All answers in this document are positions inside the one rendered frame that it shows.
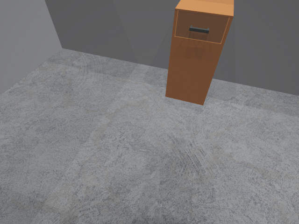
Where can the cabinet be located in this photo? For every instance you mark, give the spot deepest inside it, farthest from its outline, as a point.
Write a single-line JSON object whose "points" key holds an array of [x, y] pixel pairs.
{"points": [[193, 62]]}

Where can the handle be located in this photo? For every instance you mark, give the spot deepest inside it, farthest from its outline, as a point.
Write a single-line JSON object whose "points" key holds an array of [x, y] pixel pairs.
{"points": [[202, 30]]}

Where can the drawer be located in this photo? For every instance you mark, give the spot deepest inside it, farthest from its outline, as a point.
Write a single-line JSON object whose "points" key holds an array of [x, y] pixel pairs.
{"points": [[215, 23]]}

